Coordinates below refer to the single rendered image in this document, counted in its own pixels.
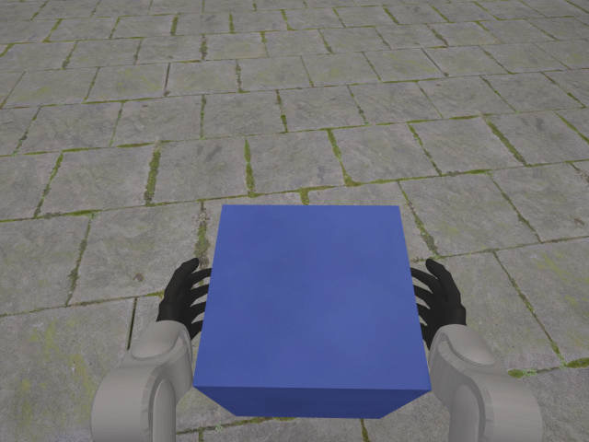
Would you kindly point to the left robot forearm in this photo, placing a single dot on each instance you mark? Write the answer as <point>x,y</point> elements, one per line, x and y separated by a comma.
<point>137,401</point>

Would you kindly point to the carton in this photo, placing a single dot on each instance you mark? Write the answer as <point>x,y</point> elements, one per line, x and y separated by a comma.
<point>311,312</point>

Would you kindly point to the right robot forearm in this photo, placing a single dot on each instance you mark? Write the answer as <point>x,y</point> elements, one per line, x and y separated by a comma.
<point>484,402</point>

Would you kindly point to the robot right hand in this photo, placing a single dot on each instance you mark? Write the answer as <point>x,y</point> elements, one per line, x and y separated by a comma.
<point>444,301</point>

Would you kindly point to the robot left hand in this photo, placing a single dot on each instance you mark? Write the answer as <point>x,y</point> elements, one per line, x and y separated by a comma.
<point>179,297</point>

